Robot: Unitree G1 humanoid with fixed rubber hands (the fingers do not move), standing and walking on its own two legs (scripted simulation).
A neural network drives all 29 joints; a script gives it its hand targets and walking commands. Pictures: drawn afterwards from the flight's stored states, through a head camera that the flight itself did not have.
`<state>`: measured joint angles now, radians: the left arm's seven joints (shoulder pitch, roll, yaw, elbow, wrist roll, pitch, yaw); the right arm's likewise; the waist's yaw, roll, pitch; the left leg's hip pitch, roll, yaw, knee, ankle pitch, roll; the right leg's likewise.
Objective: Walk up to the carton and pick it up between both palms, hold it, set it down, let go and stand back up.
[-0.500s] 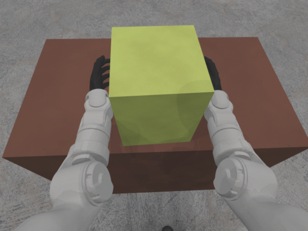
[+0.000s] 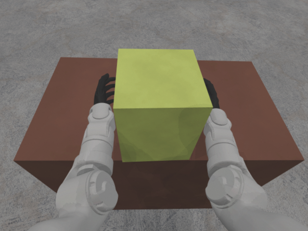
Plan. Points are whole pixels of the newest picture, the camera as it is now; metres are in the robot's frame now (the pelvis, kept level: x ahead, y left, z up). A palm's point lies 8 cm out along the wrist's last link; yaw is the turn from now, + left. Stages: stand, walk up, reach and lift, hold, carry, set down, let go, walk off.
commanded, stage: reach and lift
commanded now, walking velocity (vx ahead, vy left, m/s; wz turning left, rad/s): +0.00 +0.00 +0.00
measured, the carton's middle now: (156, 108) +0.43 +0.00 +0.07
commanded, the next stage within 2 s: none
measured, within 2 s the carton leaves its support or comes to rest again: leaves its support in 1.12 s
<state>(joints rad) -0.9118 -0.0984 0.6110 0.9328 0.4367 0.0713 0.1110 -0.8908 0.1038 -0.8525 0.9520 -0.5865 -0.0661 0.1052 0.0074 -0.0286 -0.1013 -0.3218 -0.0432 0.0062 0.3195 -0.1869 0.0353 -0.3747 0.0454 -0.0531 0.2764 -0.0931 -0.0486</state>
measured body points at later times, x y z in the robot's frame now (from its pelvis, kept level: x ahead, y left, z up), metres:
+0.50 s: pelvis +0.02 +0.00 +0.00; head +0.09 +0.01 +0.44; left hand +0.46 +0.15 +0.07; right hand +0.46 -0.15 +0.07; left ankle -0.03 +0.09 -0.75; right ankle +0.02 -0.08 -0.75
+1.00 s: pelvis +0.02 +0.00 +0.00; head +0.08 +0.01 +0.45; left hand +0.46 +0.15 +0.07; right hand +0.46 -0.15 +0.07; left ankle -0.03 +0.09 -0.75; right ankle +0.02 -0.08 -0.75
